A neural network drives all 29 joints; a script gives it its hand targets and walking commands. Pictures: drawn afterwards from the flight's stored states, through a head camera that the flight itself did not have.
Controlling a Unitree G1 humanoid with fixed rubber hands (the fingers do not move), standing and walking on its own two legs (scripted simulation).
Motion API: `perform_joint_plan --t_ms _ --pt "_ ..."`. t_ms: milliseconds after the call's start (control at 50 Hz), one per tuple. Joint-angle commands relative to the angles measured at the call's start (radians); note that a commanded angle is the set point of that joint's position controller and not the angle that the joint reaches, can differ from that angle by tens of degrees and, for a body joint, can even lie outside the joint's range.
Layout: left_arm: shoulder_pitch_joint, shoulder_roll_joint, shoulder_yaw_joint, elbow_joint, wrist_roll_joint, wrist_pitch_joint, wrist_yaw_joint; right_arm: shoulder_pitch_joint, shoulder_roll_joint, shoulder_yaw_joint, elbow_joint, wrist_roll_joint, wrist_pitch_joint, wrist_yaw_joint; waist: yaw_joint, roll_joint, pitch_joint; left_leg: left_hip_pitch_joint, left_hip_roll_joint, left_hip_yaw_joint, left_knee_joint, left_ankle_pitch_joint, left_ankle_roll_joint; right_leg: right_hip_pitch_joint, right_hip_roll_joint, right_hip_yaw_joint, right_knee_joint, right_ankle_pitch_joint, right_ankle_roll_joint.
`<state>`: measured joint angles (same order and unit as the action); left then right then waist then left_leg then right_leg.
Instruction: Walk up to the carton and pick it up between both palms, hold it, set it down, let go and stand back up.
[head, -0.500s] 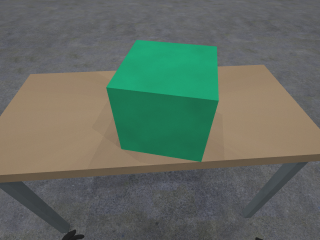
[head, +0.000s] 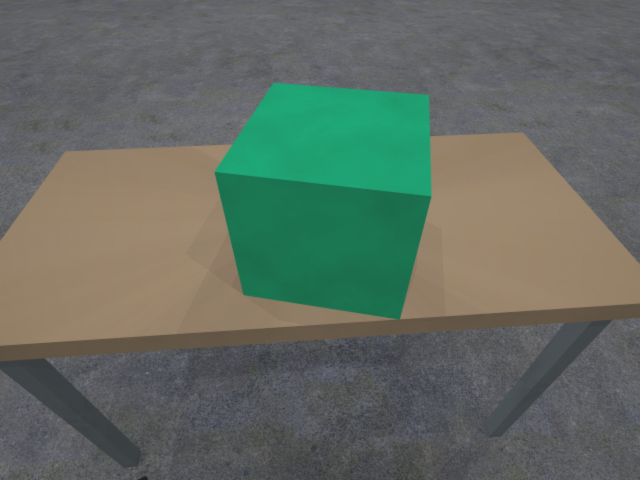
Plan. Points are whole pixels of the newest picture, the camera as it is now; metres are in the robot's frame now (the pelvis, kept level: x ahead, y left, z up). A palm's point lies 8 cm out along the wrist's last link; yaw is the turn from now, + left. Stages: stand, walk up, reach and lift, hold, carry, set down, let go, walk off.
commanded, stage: stand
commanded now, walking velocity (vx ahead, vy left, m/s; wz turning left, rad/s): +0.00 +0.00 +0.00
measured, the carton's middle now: (334, 197) +0.52 -0.04 +0.08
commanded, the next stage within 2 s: none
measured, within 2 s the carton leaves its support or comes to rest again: neither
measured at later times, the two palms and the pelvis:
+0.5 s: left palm out of the picture +0.07 +0.25 -0.10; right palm out of the picture +0.03 -0.28 -0.12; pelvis -0.02 +0.00 +0.00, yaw +0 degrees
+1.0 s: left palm out of the picture +0.05 +0.25 -0.10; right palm out of the picture +0.01 -0.28 -0.13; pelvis -0.04 +0.00 +0.00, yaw +0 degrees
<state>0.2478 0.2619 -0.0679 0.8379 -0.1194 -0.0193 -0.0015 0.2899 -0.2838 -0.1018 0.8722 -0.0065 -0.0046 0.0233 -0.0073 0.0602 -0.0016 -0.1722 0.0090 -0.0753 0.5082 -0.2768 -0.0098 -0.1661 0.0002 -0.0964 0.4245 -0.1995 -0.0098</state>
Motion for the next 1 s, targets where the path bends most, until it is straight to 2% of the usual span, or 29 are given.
perform_joint_plan --t_ms 0,100,180,300,320,420,440,500,580,620,760,860,920,980 --pt "0.013 0.195 0.096 -0.003 0.142 -0.036 0.011 -0.013 -0.193 0.025 0.004 -0.027 -0.059 -0.014 0.014 -0.042 -0.007 0.014 0.134 -0.070 -0.169 0.191 0.045 -0.002 -0.141 0.164 -0.044 0.030 -0.041" --pt "0.000 0.197 0.096 0.005 0.138 -0.036 0.011 -0.010 -0.192 0.025 0.014 -0.026 -0.058 -0.015 0.006 -0.059 0.021 0.000 0.136 -0.081 -0.178 0.159 0.045 -0.020 -0.139 0.166 -0.055 0.007 -0.044" --pt "-0.001 0.200 0.095 0.010 0.136 -0.038 0.012 -0.010 -0.196 0.022 0.017 -0.025 -0.057 -0.013 -0.001 -0.047 0.029 0.001 0.132 -0.079 -0.178 0.127 0.042 -0.030 -0.137 0.172 -0.065 -0.012 -0.042" --pt "0.004 0.195 0.094 0.019 0.133 -0.035 0.012 -0.013 -0.196 0.020 0.025 -0.028 -0.056 -0.015 0.002 -0.054 0.050 -0.020 0.133 -0.083 -0.191 0.089 0.046 -0.033 -0.137 0.171 -0.073 -0.041 -0.043" --pt "0.001 0.208 0.102 0.020 0.133 -0.037 0.014 -0.015 -0.200 0.020 0.022 -0.028 -0.057 -0.014 0.005 -0.075 0.060 -0.032 0.135 -0.090 -0.201 0.086 0.047 -0.033 -0.138 0.170 -0.068 -0.044 -0.044" --pt "0.004 0.202 0.097 0.018 0.130 -0.035 0.011 -0.010 -0.196 0.020 0.024 -0.024 -0.059 -0.012 -0.003 -0.051 0.063 -0.036 0.133 -0.092 -0.203 0.054 0.045 -0.039 -0.137 0.178 -0.077 -0.061 -0.047" --pt "-0.004 0.205 0.100 0.021 0.130 -0.037 0.011 -0.013 -0.199 0.021 0.029 -0.024 -0.057 -0.015 0.001 -0.078 0.074 -0.039 0.139 -0.096 -0.202 0.057 0.048 -0.044 -0.136 0.174 -0.079 -0.061 -0.047" --pt "0.010 0.202 0.099 0.022 0.130 -0.038 0.011 -0.004 -0.195 0.022 0.031 -0.022 -0.058 -0.014 -0.005 -0.052 0.071 -0.037 0.138 -0.094 -0.201 0.040 0.051 -0.050 -0.138 0.179 -0.079 -0.069 -0.048" --pt "0.010 0.206 0.101 0.027 0.128 -0.036 0.013 -0.002 -0.204 0.019 0.036 -0.022 -0.055 -0.013 -0.004 -0.075 0.087 -0.060 0.134 -0.101 -0.216 0.000 0.052 -0.053 -0.132 0.175 -0.081 -0.100 -0.048" --pt "-0.002 0.202 0.099 0.024 0.126 -0.034 0.012 -0.001 -0.196 0.017 0.040 -0.021 -0.055 -0.013 -0.010 -0.064 0.100 -0.062 0.129 -0.097 -0.214 -0.004 0.047 -0.058 -0.133 0.181 -0.090 -0.111 -0.048" --pt "0.006 0.218 0.108 0.020 0.124 -0.037 0.015 -0.009 -0.200 0.013 0.039 -0.021 -0.054 -0.009 -0.005 -0.080 0.108 -0.084 0.127 -0.104 -0.226 -0.054 0.052 -0.061 -0.133 0.179 -0.097 -0.157 -0.049" --pt "0.003 0.208 0.107 0.019 0.123 -0.033 0.015 -0.004 -0.195 0.010 0.040 -0.020 -0.051 -0.010 -0.013 -0.065 0.127 -0.099 0.126 -0.107 -0.225 -0.063 0.050 -0.073 -0.127 0.182 -0.098 -0.164 -0.048" --pt "-0.005 0.218 0.109 0.015 0.124 -0.036 0.015 -0.008 -0.193 0.011 0.041 -0.020 -0.049 -0.009 -0.012 -0.091 0.135 -0.104 0.121 -0.102 -0.225 -0.074 0.048 -0.084 -0.126 0.178 -0.113 -0.187 -0.047" --pt "-0.005 0.215 0.109 0.015 0.121 -0.034 0.016 -0.016 -0.190 0.007 0.035 -0.016 -0.050 -0.008 -0.011 -0.091 0.141 -0.111 0.117 -0.111 -0.231 -0.098 0.045 -0.089 -0.129 0.175 -0.114 -0.205 -0.047"
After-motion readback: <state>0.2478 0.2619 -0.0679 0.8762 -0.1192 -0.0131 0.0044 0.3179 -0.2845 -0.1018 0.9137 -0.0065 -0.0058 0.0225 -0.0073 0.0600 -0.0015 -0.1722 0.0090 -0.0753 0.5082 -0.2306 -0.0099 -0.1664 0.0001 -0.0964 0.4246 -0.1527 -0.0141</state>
